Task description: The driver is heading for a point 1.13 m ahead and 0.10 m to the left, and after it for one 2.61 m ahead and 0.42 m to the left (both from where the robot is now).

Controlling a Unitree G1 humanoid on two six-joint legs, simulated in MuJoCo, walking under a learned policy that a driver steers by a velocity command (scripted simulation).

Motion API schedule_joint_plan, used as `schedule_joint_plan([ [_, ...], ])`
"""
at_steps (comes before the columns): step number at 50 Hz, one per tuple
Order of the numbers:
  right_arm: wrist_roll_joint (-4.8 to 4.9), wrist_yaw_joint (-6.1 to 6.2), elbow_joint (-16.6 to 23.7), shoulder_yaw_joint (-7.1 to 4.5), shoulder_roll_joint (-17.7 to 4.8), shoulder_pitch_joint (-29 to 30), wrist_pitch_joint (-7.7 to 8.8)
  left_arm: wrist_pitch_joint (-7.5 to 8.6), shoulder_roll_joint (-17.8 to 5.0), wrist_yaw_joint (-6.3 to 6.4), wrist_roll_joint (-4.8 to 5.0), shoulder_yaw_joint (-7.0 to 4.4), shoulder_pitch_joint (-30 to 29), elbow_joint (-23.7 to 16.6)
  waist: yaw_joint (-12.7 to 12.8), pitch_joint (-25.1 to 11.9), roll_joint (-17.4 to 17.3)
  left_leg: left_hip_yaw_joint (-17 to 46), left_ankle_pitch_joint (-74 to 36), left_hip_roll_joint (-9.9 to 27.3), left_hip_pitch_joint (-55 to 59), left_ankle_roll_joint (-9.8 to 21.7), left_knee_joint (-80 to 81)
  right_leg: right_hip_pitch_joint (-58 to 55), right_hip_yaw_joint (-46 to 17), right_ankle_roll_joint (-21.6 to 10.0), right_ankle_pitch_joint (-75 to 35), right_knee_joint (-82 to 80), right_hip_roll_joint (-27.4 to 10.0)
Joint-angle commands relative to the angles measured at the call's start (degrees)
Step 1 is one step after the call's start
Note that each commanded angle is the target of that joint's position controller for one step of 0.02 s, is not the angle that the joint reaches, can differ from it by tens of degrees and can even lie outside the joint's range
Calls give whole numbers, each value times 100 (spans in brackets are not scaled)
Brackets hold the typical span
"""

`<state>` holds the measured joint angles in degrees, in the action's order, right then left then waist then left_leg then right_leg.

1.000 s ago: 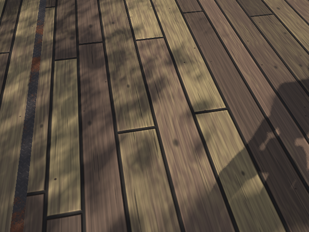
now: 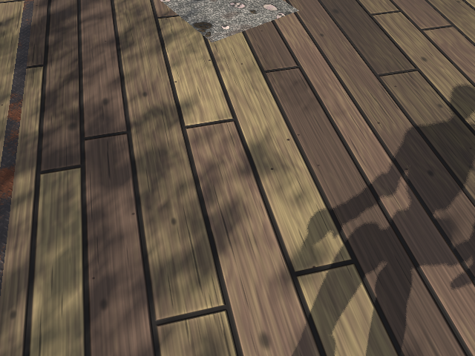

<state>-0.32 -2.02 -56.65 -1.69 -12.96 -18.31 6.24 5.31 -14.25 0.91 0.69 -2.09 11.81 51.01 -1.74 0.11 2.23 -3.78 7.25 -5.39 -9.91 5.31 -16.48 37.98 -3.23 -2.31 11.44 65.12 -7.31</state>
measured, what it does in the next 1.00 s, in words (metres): walks ahead, turning left: right foot, then left foot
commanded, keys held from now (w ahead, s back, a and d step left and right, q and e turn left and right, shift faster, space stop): w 0.42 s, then w+q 0.58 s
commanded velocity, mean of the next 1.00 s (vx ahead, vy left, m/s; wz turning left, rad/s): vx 0.50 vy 0.00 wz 0.22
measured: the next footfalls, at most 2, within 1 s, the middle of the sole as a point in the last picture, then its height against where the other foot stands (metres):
right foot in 0.30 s outside the picture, level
left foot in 0.88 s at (211, 320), level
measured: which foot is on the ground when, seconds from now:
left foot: down 0.00-0.32, up 0.34-0.86, down 0.88-1.00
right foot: up 0.00-0.28, down 0.30-0.88, up 0.90-1.00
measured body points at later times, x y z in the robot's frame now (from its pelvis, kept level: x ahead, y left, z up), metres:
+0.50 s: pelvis +0.28 -0.08 +0.00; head +0.29 -0.10 +0.45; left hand +0.33 +0.18 -0.12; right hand +0.37 -0.35 -0.14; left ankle +0.29 +0.08 -0.65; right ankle +0.29 -0.16 -0.74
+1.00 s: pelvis +0.55 +0.00 -0.01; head +0.58 +0.02 +0.43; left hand +0.57 +0.29 -0.14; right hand +0.74 -0.22 -0.13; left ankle +0.59 +0.08 -0.74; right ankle +0.48 -0.17 -0.64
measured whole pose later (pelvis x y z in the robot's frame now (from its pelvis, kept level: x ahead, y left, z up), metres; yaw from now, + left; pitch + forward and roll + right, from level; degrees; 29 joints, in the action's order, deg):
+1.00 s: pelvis +0.55 +0.00 -0.01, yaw +17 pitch +2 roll +0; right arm 0.8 -1.9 -45.3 -4.5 -15.1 -11.3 3.8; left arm 7.6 -15.0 0.2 0.8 -2.5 12.7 49.7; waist -0.3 2.2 0.5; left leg -0.8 9.2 -5.9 -21.4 6.1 -28.8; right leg 23.7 -1.7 -0.8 21.7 71.5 -2.6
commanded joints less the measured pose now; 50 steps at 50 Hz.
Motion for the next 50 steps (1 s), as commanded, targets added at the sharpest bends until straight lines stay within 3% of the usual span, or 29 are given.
schedule_joint_plan([
  [1,9,113,316,-120,-758,235,102,-19,-262,39,-71,-76,192,-242,267,313,-425,1183,-418,1600,-613,979,1170,108,-8,155,-930,-821,-239],
  [5,101,198,216,-147,-917,-234,26,47,-163,-34,-16,-36,-741,-485,-73,309,-435,909,-497,1512,-108,723,1070,-87,217,201,-1761,-2478,27],
  [10,152,212,25,-182,-973,-651,-96,100,-251,-210,59,-17,-1434,-770,-276,466,-521,1030,-352,1881,838,643,651,-55,245,87,-1232,-3335,189],
  [12,155,226,17,-216,-1043,-593,-158,152,-379,-267,59,-58,-1287,-800,-117,377,-604,1108,-675,2014,1086,550,328,-400,300,-76,-768,-3569,289],
  [13,151,228,43,-225,-1082,-475,-189,175,-490,-274,53,-117,-956,-732,107,201,-662,1041,-1382,1965,1089,470,-53,-929,429,-175,-611,-3688,435],
  [14,122,226,77,-191,-1002,-378,-221,189,-703,-256,44,-245,-186,-498,492,-242,-606,801,-2306,1678,965,336,-963,-1937,573,-323,-579,-3808,627],
  [15,36,223,210,-89,-774,-322,-216,199,-1137,-209,2,-401,996,-212,933,-1098,-251,467,-1979,1326,80,127,-2583,-3659,-101,-668,-712,-3654,18],
  [16,18,168,308,120,-84,-926,-82,146,-1787,-201,-81,-559,1702,-69,801,-1896,1221,90,405,323,-2374,-333,-4892,-5946,-2634,-1581,-112,-4037,-1387],
  [17,127,137,205,70,-371,-914,76,143,-1289,-224,-68,-425,1778,-44,858,-2238,1240,986,2405,277,-3176,-265,-5802,-6143,-3969,-1759,394,-4777,-1631],
  [18,276,116,366,-71,-904,-362,156,155,-943,-221,-36,-307,1217,-142,741,-1333,835,1042,2048,647,-3649,-136,-6091,-5403,-3118,-1414,392,-4816,-1437],
  [19,276,139,463,-86,-936,14,162,141,-731,-222,-29,-230,642,-283,566,-861,409,876,1472,977,-3500,-106,-5894,-4547,-2260,-1212,-44,-4925,-1192],
  [20,194,177,488,-109,-852,203,122,132,-548,-252,-47,-169,265,-342,403,-481,106,788,1075,1164,-3266,-139,-5508,-3788,-1696,-1108,-437,-5150,-933],
  [21,139,204,478,-142,-769,151,37,144,-413,-277,-82,-124,103,-340,212,-300,175,804,805,1326,-2906,-162,-5161,-3290,-1262,-992,-682,-5356,-702],
  [23,163,213,369,-119,-478,-123,-134,182,-413,-290,-111,-139,185,-208,58,-196,246,744,532,1348,-2578,-230,-4977,-2890,-716,-988,-1125,-5614,-559],
  [25,179,232,442,-148,-468,37,-214,213,-558,-238,-151,-189,393,-57,50,-31,148,846,151,1331,-2874,-282,-4735,-2883,-308,-998,-1617,-5728,-554],
  [28,169,226,642,-193,-459,552,-219,194,-618,-133,-177,-211,606,79,165,109,91,1118,-604,1169,-3346,-312,-3945,-3144,113,-896,-1864,-5789,-569],
  [32,132,120,887,-169,-368,1226,-194,181,-684,-31,-138,-202,641,127,347,304,92,783,-1487,1045,-3147,-283,-2718,-3258,669,-700,-1653,-5965,-514],
  [37,139,-55,1328,-107,-253,1955,-193,28,-763,29,-70,-241,1072,354,598,580,-18,446,-1035,1009,-3569,-134,-2071,-4351,988,-629,-2139,-5594,-851],
  [40,158,-172,1547,-160,-360,1934,-191,-97,-942,76,-38,-295,868,275,397,416,149,-27,-184,737,-3033,89,-1935,-4600,1249,-477,-3966,-4870,-928],
  [41,159,-186,1556,-222,-469,1705,-205,-134,-1035,103,-34,-321,798,225,240,176,298,-239,99,521,-2527,192,-1987,-4594,1334,-416,-5009,-4397,-915],
  [42,172,-187,1460,-332,-658,1129,-218,-180,-1105,129,-41,-339,699,175,-89,-176,387,-377,262,273,-1725,327,-1954,-4461,1427,-337,-5762,-3556,-844],
  [43,183,-138,1243,-519,-988,210,-228,-200,-1119,139,-20,-329,590,104,-575,-668,264,-289,-74,79,-343,545,-1537,-3921,1530,-163,-5530,-2305,-599],
  [44,157,6,1091,-715,-1581,-660,-282,-125,-973,127,-102,-259,652,-74,-833,-1270,-568,1353,-188,1091,1468,959,-1373,-2352,1557,79,-3306,-379,-252],
  [45,168,28,1270,-734,-1931,-417,-248,109,-140,-12,-152,-6,1132,-321,-167,-1940,-1792,4834,347,2526,3270,2202,-508,76,721,407,1925,1734,1140],
  [46,101,37,1226,-607,-1474,-632,-241,389,-677,-126,54,-116,534,-439,-553,-2147,-1184,4982,551,2462,3363,2020,-61,715,-393,199,1902,2033,862],
  [47,81,60,1249,-533,-1133,-397,-203,479,-800,-153,217,-145,68,-623,-502,-1375,-918,3981,247,2225,2756,1693,-113,1000,-312,51,1479,1774,575],
  [48,113,37,1349,-472,-945,68,-171,486,-744,-113,131,-143,-47,-636,-180,-815,-190,3235,-322,1944,1730,1447,-49,732,-255,41,1050,1136,300],
  [49,119,38,1463,-407,-738,437,-163,421,-810,-53,-20,-214,-86,-607,29,-582,-55,2738,-777,1720,975,1280,41,307,-192,93,857,606,123],
  [50,81,56,1552,-369,-677,603,-171,327,-795,-49,-71,-244,27,-630,213,-430,-139,2533,-979,1576,439,1259,201,-50,-199,154,747,374,38],
])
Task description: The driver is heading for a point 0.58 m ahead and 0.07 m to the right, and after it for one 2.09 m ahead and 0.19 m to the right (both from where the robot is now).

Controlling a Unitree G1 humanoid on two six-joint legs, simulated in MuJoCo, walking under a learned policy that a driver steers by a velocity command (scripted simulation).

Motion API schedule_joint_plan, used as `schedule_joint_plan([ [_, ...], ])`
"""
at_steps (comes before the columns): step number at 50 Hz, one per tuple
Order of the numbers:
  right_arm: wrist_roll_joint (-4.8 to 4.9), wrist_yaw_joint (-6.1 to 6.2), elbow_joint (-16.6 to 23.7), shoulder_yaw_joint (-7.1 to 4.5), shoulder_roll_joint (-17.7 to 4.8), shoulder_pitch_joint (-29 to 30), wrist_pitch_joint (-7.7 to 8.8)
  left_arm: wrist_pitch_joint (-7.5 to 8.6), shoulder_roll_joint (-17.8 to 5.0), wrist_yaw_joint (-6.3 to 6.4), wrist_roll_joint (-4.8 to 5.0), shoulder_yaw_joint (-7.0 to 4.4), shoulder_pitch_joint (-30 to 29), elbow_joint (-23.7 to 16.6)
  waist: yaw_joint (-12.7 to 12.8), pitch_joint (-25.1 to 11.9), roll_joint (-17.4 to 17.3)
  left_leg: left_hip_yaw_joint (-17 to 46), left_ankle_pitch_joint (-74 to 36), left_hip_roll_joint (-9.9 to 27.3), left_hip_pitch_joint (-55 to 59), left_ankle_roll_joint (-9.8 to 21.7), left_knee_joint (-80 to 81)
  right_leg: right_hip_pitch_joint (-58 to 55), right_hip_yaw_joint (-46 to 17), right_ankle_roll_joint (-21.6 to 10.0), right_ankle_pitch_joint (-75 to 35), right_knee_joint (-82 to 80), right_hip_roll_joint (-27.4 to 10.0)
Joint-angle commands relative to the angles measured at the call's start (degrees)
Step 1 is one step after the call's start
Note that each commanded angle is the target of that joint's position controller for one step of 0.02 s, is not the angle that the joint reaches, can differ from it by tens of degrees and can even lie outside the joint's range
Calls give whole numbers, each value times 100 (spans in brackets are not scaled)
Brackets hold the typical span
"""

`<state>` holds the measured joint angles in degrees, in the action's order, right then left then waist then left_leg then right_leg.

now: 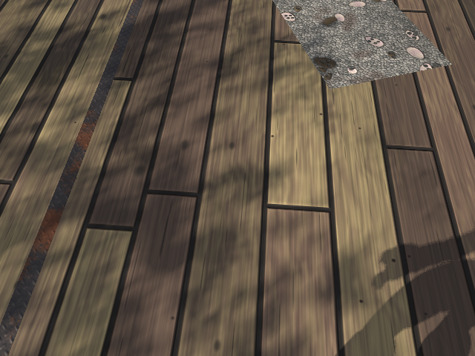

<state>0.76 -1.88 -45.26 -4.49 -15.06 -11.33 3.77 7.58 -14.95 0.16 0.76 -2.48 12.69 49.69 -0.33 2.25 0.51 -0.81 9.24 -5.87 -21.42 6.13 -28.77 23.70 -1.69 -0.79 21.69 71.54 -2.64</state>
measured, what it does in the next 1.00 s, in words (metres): walks ahead: right foot, then left foot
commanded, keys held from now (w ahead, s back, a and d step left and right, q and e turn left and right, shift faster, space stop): w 0.16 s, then w+e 0.28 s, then e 0.20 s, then no key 0.36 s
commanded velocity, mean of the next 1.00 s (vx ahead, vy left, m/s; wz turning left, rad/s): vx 0.33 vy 0.00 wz -0.13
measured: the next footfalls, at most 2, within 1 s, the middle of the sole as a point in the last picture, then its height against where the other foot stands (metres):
right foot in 0.40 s outside the picture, level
left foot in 0.88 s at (233, 306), level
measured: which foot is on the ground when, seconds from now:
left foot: down 0.00-0.40, up 0.42-0.86, down 0.88-1.00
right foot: up 0.00-0.38, down 0.40-0.92, up 0.94-1.00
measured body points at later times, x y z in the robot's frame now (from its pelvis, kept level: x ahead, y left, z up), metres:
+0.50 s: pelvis +0.29 -0.06 +0.00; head +0.33 -0.06 +0.44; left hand +0.46 +0.20 -0.10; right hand +0.35 -0.33 -0.13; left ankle +0.13 +0.07 -0.64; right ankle +0.37 -0.13 -0.73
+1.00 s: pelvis +0.46 -0.04 +0.00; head +0.48 -0.04 +0.45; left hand +0.63 +0.19 -0.12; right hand +0.58 -0.32 -0.08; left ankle +0.55 +0.05 -0.73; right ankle +0.38 -0.14 -0.70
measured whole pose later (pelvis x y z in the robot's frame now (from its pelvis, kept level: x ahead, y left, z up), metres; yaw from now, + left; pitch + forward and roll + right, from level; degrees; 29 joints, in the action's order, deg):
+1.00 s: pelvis +0.46 -0.04 +0.00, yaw -13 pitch +2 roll +0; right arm -1.3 0.6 -40.7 -1.7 -13.1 -6.1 3.2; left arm -0.2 -15.7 1.3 -0.3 -2.2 12.9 42.1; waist 0.8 0.4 1.7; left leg 1.3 7.9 -1.9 -22.5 1.4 -28.3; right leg 18.9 -6.5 1.5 32.5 47.5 4.6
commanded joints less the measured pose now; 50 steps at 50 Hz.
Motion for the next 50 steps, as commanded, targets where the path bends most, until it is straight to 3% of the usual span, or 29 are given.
schedule_joint_plan([
  [1,-29,62,433,-92,-497,-56,77,16,-657,26,-101,-213,59,-512,169,-592,-31,2112,-1351,1585,1307,1188,1537,1212,-301,81,-350,-523,-470],
  [3,-33,120,395,-116,-636,-205,109,-96,-498,41,-146,-186,25,-562,191,-481,-134,1695,-1892,1504,923,1200,1680,1146,-137,247,-686,-1042,-481],
  [5,-23,187,302,-132,-732,-439,117,-130,-414,62,-168,-152,-373,-702,55,-353,-229,1379,-2104,1373,817,1077,1753,1245,-32,346,-1380,-1820,-441],
  [9,11,225,162,-107,-747,-768,95,-96,-278,-6,-92,-82,-1090,-859,-294,-261,-439,988,-1505,1144,962,692,1708,954,101,246,-2865,-3447,-195],
  [12,-10,204,25,-92,-788,-975,119,-73,-361,-91,-10,-67,-1487,-981,-509,-78,-500,1129,-1123,1472,1529,658,1692,1187,107,73,-3034,-3855,-170],
  [15,-44,230,-125,-110,-848,-1138,75,-33,-427,-221,13,-59,-1739,-1178,-541,32,-436,1166,-1687,1853,2500,579,1379,1782,80,-201,-2331,-4026,-126],
  [17,-49,264,-139,-126,-906,-1026,29,-24,-476,-305,28,-66,-1567,-1207,-381,-69,-502,995,-2596,1932,2785,440,1058,1571,167,-392,-1816,-4102,-4],
  [18,-63,276,-105,-135,-965,-895,12,-37,-569,-318,28,-108,-1277,-1152,-206,-289,-575,838,-3562,1872,2764,359,749,1037,310,-498,-1612,-4109,184],
  [19,-69,286,-68,-136,-1006,-758,-16,-54,-701,-311,16,-189,-728,-1010,109,-655,-575,615,-4547,1717,2659,265,130,178,500,-629,-1678,-4203,429],
  [20,-82,303,2,-103,-969,-649,-34,-76,-925,-286,-11,-306,110,-786,514,-1138,-420,367,-4715,1453,2211,99,-920,-1058,354,-831,-2013,-4283,427],
  [21,-209,320,156,-4,-758,-840,14,-107,-1392,-248,-50,-423,978,-690,679,-1838,398,88,-2800,1046,785,-158,-2778,-2836,-1209,-1355,-2386,-4202,-672],
  [22,-195,211,144,168,-189,-1460,161,-121,-1518,-285,-11,-449,1181,-612,340,-2282,1733,299,1946,60,-1437,-505,-4406,-4508,-3908,-2203,-1281,-4913,-1651],
  [23,-63,155,192,96,-707,-1000,297,-158,-1049,-256,41,-340,1093,-664,571,-1933,1115,872,2112,321,-2110,-444,-4882,-4424,-4079,-1974,-898,-5288,-1568],
  [24,54,124,389,56,-875,-410,380,-195,-923,-212,-17,-297,585,-837,530,-1115,647,797,1649,542,-2326,-443,-4821,-3608,-3259,-1761,-1832,-5304,-1426],
  [25,-27,155,446,61,-853,-138,402,-226,-881,-200,-61,-269,230,-983,373,-755,-12,686,1400,720,-2079,-499,-4581,-2776,-2603,-1660,-3228,-5275,-1234],
  [26,-149,197,505,17,-866,-90,373,-248,-862,-193,-77,-264,60,-1073,196,-620,-289,628,1322,838,-1785,-600,-4284,-2184,-2185,-1641,-4335,-5260,-1099],
  [28,-188,257,585,8,-724,-305,224,-277,-803,-168,-95,-244,-46,-1142,-91,-668,-44,608,1259,925,-1337,-759,-3769,-1606,-1724,-1607,-5173,-5345,-820],
  [30,-178,334,601,43,-565,-388,88,-306,-962,-113,-78,-299,-31,-1153,-166,-734,170,477,1019,825,-1220,-919,-3189,-1278,-1384,-1570,-5657,-5337,-642],
  [32,-190,394,671,61,-512,-182,4,-398,-1110,-31,-26,-357,68,-1134,-126,-856,278,410,532,669,-1102,-1034,-2562,-1090,-1218,-1441,-5623,-5239,-473],
  [35,-150,368,693,97,-428,184,-46,-557,-992,90,45,-323,186,-1081,50,-1042,436,404,-448,571,-842,-1055,-1679,-1115,-1048,-1078,-5030,-5088,-302],
  [40,-136,247,871,84,-500,833,16,-690,-887,175,-40,-264,395,-987,320,-865,561,512,-543,568,-785,-914,-770,-1566,-1510,-1002,-4220,-4788,-549],
  [42,-158,215,874,46,-581,767,88,-693,-831,169,-54,-234,325,-1003,254,-780,598,507,-311,552,-571,-739,-336,-1686,-1762,-997,-4042,-4524,-620],
  [43,-170,205,827,36,-566,604,133,-684,-780,166,-35,-206,205,-1022,106,-748,600,454,-634,548,-201,-616,177,-1634,-1784,-907,-3827,-4350,-526],
  [44,-219,213,799,24,-612,458,182,-654,-707,151,-51,-175,216,-1029,11,-781,502,565,-1685,713,439,-441,668,-1439,-1747,-721,-3474,-4158,-306],
  [45,-310,262,826,-15,-885,286,205,-584,-523,127,-173,-110,321,-1099,72,-1111,43,1137,-3660,1410,1376,-145,445,-1028,-1451,-498,-2680,-3626,69],
  [46,-379,304,816,-18,-967,212,130,-531,-378,115,-158,-70,1060,-982,378,-1521,-952,1962,-5319,2296,2430,776,48,-191,-1033,-115,-460,-2862,609],
  [47,-272,318,713,97,-425,3,38,-578,-553,106,-169,-67,975,-973,167,-1736,-1300,2635,-4916,2790,2366,1250,284,16,-782,160,1364,-2473,517],
  [48,-186,281,683,155,-316,-28,-10,-672,-806,106,-112,-144,627,-1042,14,-1486,-1058,2776,-3837,2713,2162,1226,505,206,-684,317,1731,-2038,404],
  [50,-154,242,704,94,-624,251,-100,-905,-834,150,-91,-211,302,-1035,20,-1042,-658,2499,-2105,2402,1522,896,801,375,-562,511,1394,-1430,276],
])
Keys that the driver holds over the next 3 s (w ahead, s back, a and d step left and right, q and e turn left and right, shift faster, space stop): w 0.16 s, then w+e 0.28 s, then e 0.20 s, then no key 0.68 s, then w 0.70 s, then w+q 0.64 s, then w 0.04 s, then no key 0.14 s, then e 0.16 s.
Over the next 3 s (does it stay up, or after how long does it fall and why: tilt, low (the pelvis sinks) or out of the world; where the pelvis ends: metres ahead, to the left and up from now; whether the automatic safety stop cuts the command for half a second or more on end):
stays up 1.22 -0.18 0.01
